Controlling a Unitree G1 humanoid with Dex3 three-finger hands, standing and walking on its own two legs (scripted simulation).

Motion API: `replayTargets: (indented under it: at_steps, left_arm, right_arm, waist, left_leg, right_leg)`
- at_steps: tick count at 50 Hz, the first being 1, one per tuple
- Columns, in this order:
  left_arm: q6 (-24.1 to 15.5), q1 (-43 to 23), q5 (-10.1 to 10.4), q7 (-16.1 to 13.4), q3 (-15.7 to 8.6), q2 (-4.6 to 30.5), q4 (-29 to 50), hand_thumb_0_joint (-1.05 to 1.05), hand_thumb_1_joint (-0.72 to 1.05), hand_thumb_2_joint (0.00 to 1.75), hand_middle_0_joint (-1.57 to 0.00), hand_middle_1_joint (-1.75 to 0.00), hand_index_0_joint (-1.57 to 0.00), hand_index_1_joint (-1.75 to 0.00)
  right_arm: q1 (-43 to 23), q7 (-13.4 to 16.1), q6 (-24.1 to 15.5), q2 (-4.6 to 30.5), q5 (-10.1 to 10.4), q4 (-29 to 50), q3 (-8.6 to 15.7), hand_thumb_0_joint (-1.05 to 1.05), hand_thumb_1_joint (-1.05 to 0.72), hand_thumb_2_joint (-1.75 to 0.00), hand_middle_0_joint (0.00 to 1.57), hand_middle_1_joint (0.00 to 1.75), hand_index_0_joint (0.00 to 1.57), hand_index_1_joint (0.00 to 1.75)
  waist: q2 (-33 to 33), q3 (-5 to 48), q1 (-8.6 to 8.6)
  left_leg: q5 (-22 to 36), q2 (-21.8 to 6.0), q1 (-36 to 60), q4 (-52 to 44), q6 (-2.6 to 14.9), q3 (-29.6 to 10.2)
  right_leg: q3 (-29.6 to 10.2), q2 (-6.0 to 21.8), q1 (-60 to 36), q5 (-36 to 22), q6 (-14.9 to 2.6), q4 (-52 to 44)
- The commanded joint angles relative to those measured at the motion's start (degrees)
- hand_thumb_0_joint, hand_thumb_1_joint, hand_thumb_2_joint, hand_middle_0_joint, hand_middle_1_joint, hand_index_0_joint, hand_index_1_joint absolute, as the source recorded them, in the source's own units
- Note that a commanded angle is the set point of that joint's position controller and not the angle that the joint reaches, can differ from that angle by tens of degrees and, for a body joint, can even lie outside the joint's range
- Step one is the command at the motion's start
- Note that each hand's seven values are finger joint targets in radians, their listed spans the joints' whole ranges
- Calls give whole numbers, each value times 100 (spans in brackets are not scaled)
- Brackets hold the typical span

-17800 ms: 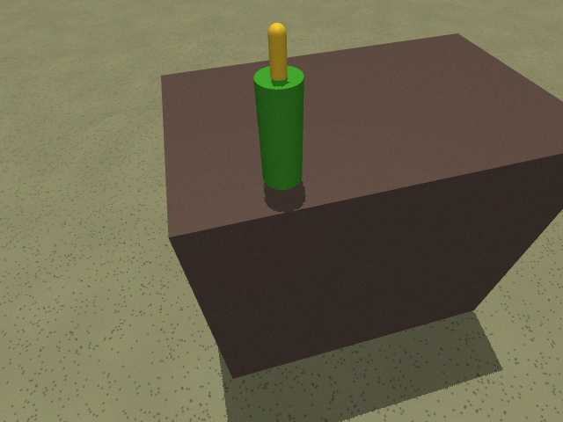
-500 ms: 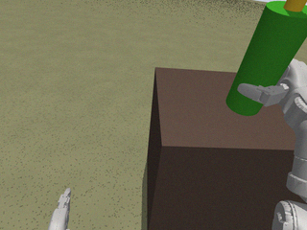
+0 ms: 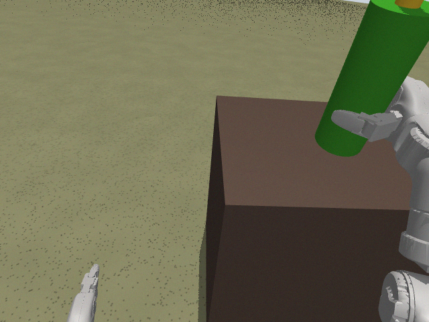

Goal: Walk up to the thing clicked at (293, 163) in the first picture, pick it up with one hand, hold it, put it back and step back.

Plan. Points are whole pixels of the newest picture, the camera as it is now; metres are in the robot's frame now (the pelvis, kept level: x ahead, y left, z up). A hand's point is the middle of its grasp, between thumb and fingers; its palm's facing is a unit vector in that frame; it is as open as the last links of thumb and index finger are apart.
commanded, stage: crouch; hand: right
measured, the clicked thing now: (378, 60) +0.33 -0.16 +0.38
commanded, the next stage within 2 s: lower in 1.10 s
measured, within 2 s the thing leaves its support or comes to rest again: neither
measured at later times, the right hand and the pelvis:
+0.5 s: hand (335, 127) +0.41 -0.18 +0.24, palm faces +0.18 +0.98 -0.01, open 10.7 cm; pelvis -0.01 +0.00 +0.00, yaw +2 degrees
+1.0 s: hand (329, 131) +0.46 -0.20 +0.20, palm faces +0.18 +0.98 -0.01, open 10.7 cm; pelvis +0.01 -0.01 +0.00, yaw +2 degrees
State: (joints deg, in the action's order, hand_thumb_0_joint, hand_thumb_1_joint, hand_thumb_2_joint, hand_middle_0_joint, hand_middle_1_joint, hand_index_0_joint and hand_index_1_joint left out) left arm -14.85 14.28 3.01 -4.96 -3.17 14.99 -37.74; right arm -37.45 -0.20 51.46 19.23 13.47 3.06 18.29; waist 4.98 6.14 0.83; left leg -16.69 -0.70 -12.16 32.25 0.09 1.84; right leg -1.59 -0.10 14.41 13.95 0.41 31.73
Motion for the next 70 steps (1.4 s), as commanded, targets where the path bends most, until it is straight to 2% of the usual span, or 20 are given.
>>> replayTargets:
  at_steps: [1,14,21,28,31,35,38,41,47,49,52,53,55,58,59,60,62,65,69,70]
  left_arm:
    - [-369,-1011,-43,-9,-187,555,919,0,-52,4,-4,-5,-5,-4]
    - [-711,-979,-134,-73,-275,632,1018,0,-51,4,-5,-6,-6,-5]
    - [-731,-930,-162,-129,-72,454,943,0,-52,4,-5,-6,-6,-4]
    - [-694,-828,-215,-154,-207,583,1220,0,-51,3,-5,-5,-6,-4]
    - [-641,-486,-214,-126,-127,451,1025,0,-52,4,-5,-5,-6,-4]
    - [-639,-604,-219,-85,-14,375,1338,0,-52,4,-5,-5,-6,-4]
    - [-603,-289,-229,-107,-367,770,1353,0,-52,4,-5,-5,-6,-4]
    - [-563,-399,-221,-89,-219,564,1235,0,-53,4,-5,-5,-5,-4]
    - [-497,-286,-230,-97,-213,558,1159,0,-53,4,-5,-5,-5,-4]
    - [-479,-454,-233,-55,-9,371,1199,0,-52,4,-5,-5,-5,-4]
    - [-413,-84,-238,-34,-172,514,1029,0,-53,4,-5,-4,-5,-4]
    - [-450,-492,-225,-27,-173,614,1587,0,-52,4,-5,-5,-5,-4]
    - [-345,53,-230,-33,-304,620,959,0,-53,4,-5,-4,-5,-4]
    - [-351,-361,-208,16,-179,511,1308,0,-53,4,-5,-4,-5,-4]
    - [-300,-97,-212,0,-331,620,1074,0,-54,5,-5,-4,-5,-4]
    - [-338,-390,-213,5,-304,705,1585,0,-53,4,-5,-4,-5,-4]
    - [-305,-189,-205,-32,-433,759,1318,0,-54,5,-4,-4,-4,-4]
    - [-276,-485,-194,32,-105,451,1571,0,-54,5,-5,-4,-4,-4]
    - [-183,-188,-223,35,-407,777,1575,0,-54,5,-5,-4,-4,-4]
    - [-106,205,-223,69,-300,595,1133,0,-54,5,-4,-4,-4,-4]
  right_arm:
    - [-3239,32,-654,1292,29,877,350,0,-2,-130,123,143,129,143]
    - [-4188,147,-2211,1664,-251,-278,392,0,1,-128,122,141,128,141]
    - [-4355,96,-2943,1741,-325,-1083,274,0,3,-124,118,137,124,137]
    - [-4459,56,-3479,2000,-432,-1632,410,0,5,-125,117,137,123,137]
    - [-4196,17,-3612,1933,-445,-2154,402,0,3,-123,117,135,122,135]
    - [-4417,-21,-3912,1950,-473,-1982,359,0,2,-122,117,134,122,135]
    - [-4394,-33,-4034,2057,-455,-2050,410,0,-1,-124,118,136,124,136]
    - [-4462,-29,-4239,2130,-461,-1954,451,0,-3,-123,119,135,124,135]
    - [-4329,-67,-4436,1979,-455,-2152,345,0,-5,-124,119,136,124,136]
    - [-4316,-92,-4500,1955,-469,-2127,308,0,-5,-124,120,136,125,136]
    - [-3887,-128,-4501,1909,-458,-2624,363,0,-6,-126,122,138,126,138]
    - [-4305,-124,-4583,2039,-427,-1971,403,0,-8,-126,122,138,127,138]
    - [-3858,-128,-4545,2039,-462,-2635,440,0,-7,-127,122,139,127,139]
    - [-4274,-157,-4715,2142,-443,-2084,492,0,-6,-127,123,139,128,139]
    - [-3810,-169,-4657,1992,-484,-2872,403,0,-5,-127,122,139,127,139]
    - [-4403,-176,-4782,2145,-410,-1853,457,0,-6,-127,123,140,128,140]
    - [-4067,-183,-4735,2094,-451,-2458,465,0,-4,-128,122,140,127,140]
    - [-3905,-238,-4928,1826,-435,-2584,361,0,-4,-126,120,138,126,138]
    - [-3814,-246,-5048,2061,-490,-2764,483,0,-3,-128,121,140,127,140]
    - [-3637,-261,-5061,1911,-483,-3063,429,0,-3,-128,122,141,127,141]
  waist:
    - [-332,914,-101]
    - [-221,1365,-225]
    - [-20,1563,-229]
    - [-285,1749,-314]
    - [-249,1396,-320]
    - [-216,1714,-291]
    - [-72,1951,-389]
    - [-40,1938,-249]
    - [21,1993,-328]
    - [132,1990,-299]
    - [-49,1817,-422]
    - [-51,2206,-363]
    - [-95,1711,-413]
    - [2,2030,-293]
    - [-133,1763,-442]
    - [-30,2144,-379]
    - [-223,1997,-443]
    - [-236,1821,-339]
    - [-118,2101,-457]
    - [-95,1738,-457]
  left_leg:
    - [817,94,-335,-657,-39,161]
    - [374,103,-554,-537,-39,73]
    - [701,82,-517,-505,-23,-28]
    - [890,107,-406,-523,-48,-60]
    - [926,100,-536,-548,-53,-70]
    - [1053,108,-430,-522,-41,-83]
    - [1319,144,-521,-443,-3,-47]
    - [1460,123,-401,-427,-5,-50]
    - [1606,148,-446,-423,0,-42]
    - [1683,133,-390,-410,1,-71]
    - [1766,165,-491,-417,-15,-40]
    - [1917,145,-278,-404,-26,-61]
    - [1911,156,-483,-401,-32,-52]
    - [1991,133,-366,-374,-32,-86]
    - [1940,151,-546,-383,-30,-76]
    - [2000,139,-319,-395,-31,-86]
    - [2080,158,-444,-357,-47,-74]
    - [1937,135,-344,-375,-50,-103]
    - [2198,138,-443,-302,-54,-146]
    - [2075,159,-594,-325,-43,-124]
  right_leg:
    - [119,-95,-682,-528,-163,-453]
    - [120,16,-665,66,-130,-416]
    - [145,29,-650,-277,-119,-302]
    - [198,20,-629,-457,-131,-271]
    - [230,3,-469,-447,-148,-294]
    - [238,10,-543,-588,-139,-289]
    - [193,64,-862,-915,-95,-272]
    - [207,40,-744,-1087,-99,-228]
    - [195,74,-856,-1271,-87,-205]
    - [225,58,-804,-1327,-80,-198]
    - [209,80,-779,-1461,-99,-183]
    - [225,66,-908,-1578,-97,-154]
    - [237,59,-717,-1540,-114,-159]
    - [248,61,-839,-1652,-104,-121]
    - [239,64,-760,-1604,-125,-121]
    - [236,54,-865,-1625,-115,-148]
    - [222,79,-884,-1713,-126,-87]
    - [258,53,-575,-1475,-134,-124]
    - [271,51,-744,-1762,-137,-26]
    - [268,69,-597,-1693,-132,-48]
